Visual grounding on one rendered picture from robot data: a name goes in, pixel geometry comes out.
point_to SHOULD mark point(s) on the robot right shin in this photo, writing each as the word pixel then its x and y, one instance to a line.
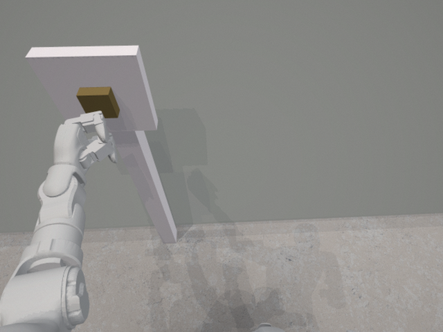
pixel 262 324

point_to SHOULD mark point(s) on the left robot forearm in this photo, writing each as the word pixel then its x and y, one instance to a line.
pixel 58 234

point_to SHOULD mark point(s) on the left robot hand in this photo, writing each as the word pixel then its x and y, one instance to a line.
pixel 72 147

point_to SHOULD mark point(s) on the left robot upper arm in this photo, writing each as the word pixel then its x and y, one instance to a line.
pixel 54 300

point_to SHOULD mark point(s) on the button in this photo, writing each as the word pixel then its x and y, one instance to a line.
pixel 98 99

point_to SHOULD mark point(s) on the panel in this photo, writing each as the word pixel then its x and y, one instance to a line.
pixel 63 70

